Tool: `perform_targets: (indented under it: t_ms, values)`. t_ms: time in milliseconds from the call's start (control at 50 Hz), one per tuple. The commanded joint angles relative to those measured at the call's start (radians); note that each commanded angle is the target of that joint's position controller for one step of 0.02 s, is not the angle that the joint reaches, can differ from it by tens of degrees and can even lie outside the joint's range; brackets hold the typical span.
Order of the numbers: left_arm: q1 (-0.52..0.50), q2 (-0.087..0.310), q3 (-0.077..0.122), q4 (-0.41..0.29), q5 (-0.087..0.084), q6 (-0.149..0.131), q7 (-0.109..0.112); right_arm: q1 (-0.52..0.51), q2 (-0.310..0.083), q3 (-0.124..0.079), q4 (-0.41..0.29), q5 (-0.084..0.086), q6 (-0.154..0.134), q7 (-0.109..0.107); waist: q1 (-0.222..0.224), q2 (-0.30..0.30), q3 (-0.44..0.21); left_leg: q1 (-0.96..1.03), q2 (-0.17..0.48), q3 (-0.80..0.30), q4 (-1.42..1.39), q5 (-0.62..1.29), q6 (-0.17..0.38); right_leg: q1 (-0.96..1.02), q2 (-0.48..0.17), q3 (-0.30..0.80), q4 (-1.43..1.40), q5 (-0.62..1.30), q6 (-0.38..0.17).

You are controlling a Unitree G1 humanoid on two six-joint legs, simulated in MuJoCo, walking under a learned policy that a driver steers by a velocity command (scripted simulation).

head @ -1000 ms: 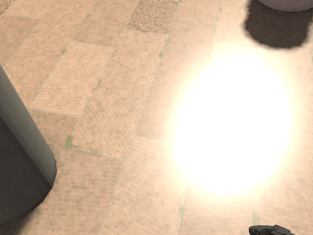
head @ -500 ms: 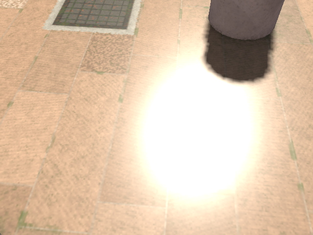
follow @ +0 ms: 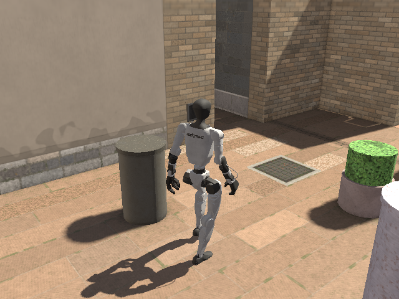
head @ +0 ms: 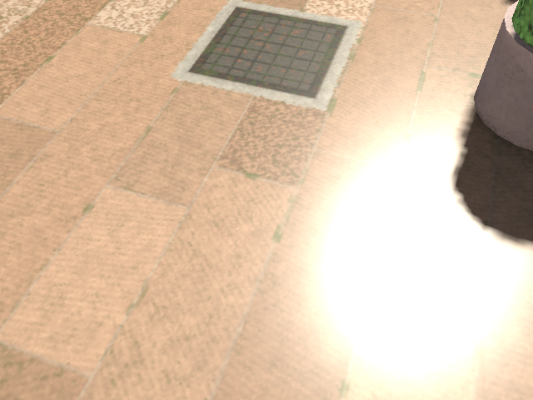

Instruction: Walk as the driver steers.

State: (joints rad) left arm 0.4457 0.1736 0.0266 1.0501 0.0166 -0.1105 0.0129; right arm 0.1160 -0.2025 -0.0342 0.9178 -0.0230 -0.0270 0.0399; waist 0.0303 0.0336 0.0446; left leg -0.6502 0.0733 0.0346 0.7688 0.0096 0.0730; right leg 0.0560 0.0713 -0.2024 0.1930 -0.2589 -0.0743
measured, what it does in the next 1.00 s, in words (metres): walks ahead: left foot, then right foot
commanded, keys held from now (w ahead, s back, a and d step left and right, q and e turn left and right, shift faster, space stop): w+q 0.30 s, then w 0.20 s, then w+e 0.50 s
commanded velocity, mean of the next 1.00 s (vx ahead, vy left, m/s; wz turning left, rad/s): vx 0.50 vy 0.00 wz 0.10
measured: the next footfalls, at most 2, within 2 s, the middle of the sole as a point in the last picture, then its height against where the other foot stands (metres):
left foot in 0.16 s outside the picture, level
right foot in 0.70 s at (285, 362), level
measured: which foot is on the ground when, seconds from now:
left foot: up 0.00-0.14, down 0.16-0.72, up 0.74-1.00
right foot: down 0.00-0.16, up 0.18-0.68, down 0.70-1.00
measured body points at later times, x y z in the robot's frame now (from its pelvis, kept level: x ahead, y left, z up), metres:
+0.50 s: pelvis +0.26 +0.05 +0.00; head +0.29 +0.07 +0.45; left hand +0.37 +0.32 -0.12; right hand +0.31 -0.21 -0.13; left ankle +0.19 +0.08 -0.74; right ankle +0.46 -0.09 -0.67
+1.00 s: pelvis +0.55 +0.06 +0.00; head +0.57 +0.05 +0.45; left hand +0.52 +0.33 -0.13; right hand +0.72 -0.17 -0.12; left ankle +0.64 +0.25 -0.67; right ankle +0.54 +0.01 -0.74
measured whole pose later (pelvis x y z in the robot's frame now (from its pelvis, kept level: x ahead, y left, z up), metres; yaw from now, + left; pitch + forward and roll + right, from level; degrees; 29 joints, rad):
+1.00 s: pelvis +0.55 +0.06 +0.00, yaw +3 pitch +0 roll +0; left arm 0.39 0.24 0.06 0.94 0.00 -0.05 -0.01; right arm 0.12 -0.24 -0.02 0.81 -0.05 -0.05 0.01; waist 0.04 0.03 0.05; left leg -0.62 0.10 -0.06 0.92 -0.18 -0.03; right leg -0.14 0.14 0.06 0.30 -0.17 -0.12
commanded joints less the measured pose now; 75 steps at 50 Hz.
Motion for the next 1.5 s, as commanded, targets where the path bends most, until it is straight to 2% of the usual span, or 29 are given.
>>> perform_targets:
  t_ms: [20,80,140,160,180,200,220,260,320,460,600,660,700,720,740,760,780,820,920,1120,1180,1220,1240,1260,1280,1300,1340,1440,1500]
  values:
    - [0.071,0.128,0.020,-0.016,0.003,-0.004,0.016,-0.132,-0.025,0.005,-0.097,-0.002,-0.013,0.005,0.013,-0.089,0.080,-0.004,-0.024,0.070,-0.096,-0.012,0.021,-0.006,-0.303,0.058,-0.031,0.553,-0.052]
    - [0.061,0.153,0.026,-0.012,0.006,0.009,0.029,-0.107,-0.041,-0.005,-0.102,-0.006,-0.013,0.001,-0.017,-0.108,0.047,0.085,-0.081,0.118,-0.145,-0.142,0.070,0.074,-0.325,0.010,0.100,0.869,-0.044]
    - [0.028,0.194,0.039,-0.027,0.009,0.031,0.030,0.128,-0.093,-0.038,-0.035,-0.014,-0.021,-0.009,-0.118,-0.131,-0.092,0.376,-0.175,0.138,-0.222,-0.244,0.148,0.037,-0.328,-0.027,0.494,1.032,-0.040]
    - [-0.003,0.198,0.040,-0.054,0.004,0.031,0.024,0.280,-0.155,-0.065,0.005,-0.028,-0.025,-0.018,-0.196,-0.080,-0.169,0.614,-0.104,0.005,-0.290,-0.262,0.202,-0.147,-0.308,-0.034,0.760,0.807,-0.014]
    - [0.030,0.099,0.023,-0.120,-0.014,0.024,0.001,0.318,-0.268,-0.097,-0.007,-0.032,-0.021,-0.032,-0.150,0.148,-0.273,0.942,0.213,-0.483,-0.321,-0.260,0.350,-0.576,-0.143,-0.032,1.158,-0.008,0.041]
    - [-0.081,0.160,0.037,-0.166,-0.007,0.011,-0.007,0.322,-0.275,-0.098,-0.011,0.001,-0.004,-0.030,-0.165,0.086,-0.307,0.974,0.282,-0.785,-0.476,-0.264,0.406,-0.765,-0.032,0.181,1.307,-0.254,0.050]
    - [-0.172,0.162,0.036,-0.201,-0.007,-0.004,-0.012,0.256,-0.252,-0.092,-0.008,0.011,0.000,-0.038,-0.137,0.022,-0.142,0.861,0.254,-0.610,-0.504,-0.233,0.360,-0.858,-0.115,0.237,1.253,-0.149,0.040]
    - [-0.162,0.154,0.037,-0.192,-0.003,-0.007,-0.010,0.157,-0.162,-0.070,-0.022,0.015,-0.009,-0.040,-0.047,-0.088,-0.020,0.615,0.165,-0.429,-0.543,-0.037,0.267,-0.740,-0.174,0.232,1.072,-0.055,0.050]
    - [-0.122,0.120,0.032,-0.194,0.034,0.054,-0.019,0.149,-0.141,-0.056,-0.024,0.026,-0.041,-0.043,0.009,-0.057,-0.032,0.496,0.075,-0.297,-0.558,0.139,0.233,-0.619,-0.187,0.218,0.950,-0.046,0.092]
    - [-0.353,0.125,0.027,-0.284,0.020,0.073,-0.037,0.312,-0.146,-0.045,0.026,0.023,-0.054,-0.037,-0.068,0.015,0.003,0.589,0.025,-0.214,-0.593,0.259,0.125,-0.725,-0.184,0.173,0.645,0.235,0.099]
    - [-0.524,0.124,0.011,-0.344,0.004,0.063,-0.045,0.388,-0.153,-0.031,0.056,-0.003,-0.060,-0.055,-0.120,0.036,0.047,0.780,0.092,-0.168,-0.583,0.354,0.108,-0.729,-0.128,0.129,0.422,0.242,0.025]
    - [-0.403,0.147,0.022,-0.312,0.000,0.055,-0.038,0.335,-0.175,-0.031,0.057,-0.013,-0.066,-0.068,-0.043,0.049,0.003,0.801,0.114,-0.102,-0.454,0.699,0.080,-0.538,-0.054,0.109,0.366,0.116,-0.039]
    - [-0.140,0.179,0.043,-0.223,0.006,0.044,-0.023,0.308,-0.192,-0.034,0.057,-0.013,-0.060,-0.070,0.075,0.022,-0.124,0.758,0.085,-0.045,-0.131,0.782,0.057,-0.255,0.000,0.102,0.278,0.124,-0.086]
    - [0.022,0.234,0.062,-0.184,0.027,0.040,-0.013,0.301,-0.174,-0.025,0.030,-0.005,-0.065,-0.069,0.135,-0.038,-0.219,0.561,0.051,-0.016,0.139,0.504,0.041,-0.007,-0.152,0.289,0.275,0.082,-0.143]
    - [0.068,0.339,0.092,-0.175,0.036,0.046,-0.015,0.393,-0.101,-0.014,0.009,0.025,-0.069,-0.051,0.075,-0.274,-0.302,0.168,-0.163,0.037,0.551,-0.239,-0.019,0.246,-0.416,0.826,0.200,0.074,-0.322]
    - [-0.028,0.281,0.082,-0.175,-0.011,0.058,-0.032,0.343,-0.166,-0.026,0.001,-0.007,-0.076,-0.049,0.039,-0.166,-0.263,0.037,-0.145,-0.099,0.628,-0.453,0.000,0.205,-0.411,0.954,0.096,0.055,-0.321]
    - [-0.123,0.249,0.075,-0.200,-0.018,0.061,-0.037,0.253,-0.171,-0.026,-0.033,-0.008,-0.084,-0.043,0.013,-0.113,-0.122,-0.014,-0.085,-0.115,0.602,-0.372,0.001,0.068,-0.385,0.796,0.084,0.042,-0.299]
    - [-0.164,0.182,0.058,-0.199,-0.008,0.057,-0.034,0.181,-0.151,-0.022,-0.062,-0.010,-0.085,-0.036,-0.024,-0.012,-0.020,0.033,-0.026,-0.105,0.484,-0.308,-0.015,-0.127,-0.304,0.635,0.043,0.204,-0.245]
    - [-0.108,0.217,0.064,-0.175,-0.017,0.037,-0.022,0.141,-0.108,-0.008,-0.110,-0.027,-0.026,-0.028,-0.059,-0.067,-0.023,0.094,0.001,-0.058,0.278,-0.265,-0.092,-0.273,-0.201,0.496,-0.008,0.307,-0.214]
    - [0.074,0.205,0.064,-0.154,-0.007,0.045,-0.008,-0.189,-0.101,0.012,-0.239,-0.010,-0.033,-0.013,0.066,-0.108,-0.001,0.029,-0.033,-0.030,-0.132,-0.025,-0.108,-0.088,-0.189,0.505,0.044,0.422,-0.138]
    - [0.048,0.213,0.063,-0.155,0.005,0.049,0.005,-0.134,-0.114,0.009,-0.230,-0.012,-0.052,-0.020,0.031,-0.115,-0.006,0.152,-0.072,-0.031,-0.237,-0.072,-0.065,-0.054,-0.191,0.486,0.160,0.680,-0.090]
    - [0.009,0.223,0.063,-0.159,-0.006,0.044,0.007,0.036,-0.143,-0.005,-0.171,-0.015,-0.073,-0.035,-0.044,-0.113,-0.073,0.367,-0.106,-0.021,-0.357,-0.004,-0.028,-0.055,-0.151,0.464,0.327,0.811,-0.043]
    - [0.002,0.208,0.056,-0.171,-0.017,0.036,0.002,0.130,-0.176,-0.012,-0.148,-0.025,-0.090,-0.048,-0.078,-0.089,-0.152,0.559,-0.019,-0.086,-0.361,0.166,0.002,-0.137,-0.107,0.441,0.463,0.681,-0.018]
    - [0.043,0.148,0.039,-0.202,-0.027,0.029,0.006,0.256,-0.251,-0.023,-0.143,-0.041,-0.096,-0.059,-0.096,0.064,-0.293,0.817,0.239,-0.295,-0.257,0.620,0.063,-0.307,-0.045,0.377,0.711,0.215,0.003]
    - [0.209,0.136,0.042,-0.162,-0.059,0.046,0.016,0.272,-0.289,-0.047,-0.126,-0.010,-0.070,-0.050,-0.065,0.262,-0.438,0.960,0.412,-0.542,-0.255,0.825,0.244,-0.473,0.083,0.288,0.978,-0.394,0.029]
    - [0.158,0.213,0.053,-0.138,-0.013,0.063,0.023,0.233,-0.202,-0.031,-0.142,0.021,-0.056,-0.040,-0.051,0.076,-0.357,0.834,0.348,-0.525,-0.313,0.674,0.217,-0.514,0.030,0.323,1.022,-0.335,0.028]
    - [0.004,0.165,0.044,-0.156,0.003,0.073,0.011,0.104,-0.094,0.005,-0.146,0.018,-0.055,-0.046,-0.030,0.013,-0.151,0.616,0.236,-0.323,-0.402,0.570,0.148,-0.518,-0.022,0.323,0.953,-0.223,0.048]
    - [-0.002,0.121,0.031,-0.123,0.008,0.122,-0.003,0.093,-0.105,0.018,-0.093,0.013,-0.069,-0.053,0.028,0.070,-0.148,0.442,0.139,-0.145,-0.464,0.608,0.130,-0.343,-0.035,0.270,0.768,-0.118,0.082]
    - [-0.073,0.106,0.015,-0.117,0.010,0.134,0.006,0.107,-0.116,0.021,-0.064,0.009,-0.061,-0.053,0.014,0.093,-0.134,0.407,0.118,-0.129,-0.483,0.411,0.118,-0.298,-0.057,0.235,0.578,-0.084,0.081]
Keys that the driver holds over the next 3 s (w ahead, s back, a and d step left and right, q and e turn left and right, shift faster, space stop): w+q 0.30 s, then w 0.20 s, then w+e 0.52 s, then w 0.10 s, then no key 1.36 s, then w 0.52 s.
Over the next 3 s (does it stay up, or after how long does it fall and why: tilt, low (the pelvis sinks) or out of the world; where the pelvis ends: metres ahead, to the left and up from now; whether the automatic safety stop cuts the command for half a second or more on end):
stays up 0.91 0.14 0.00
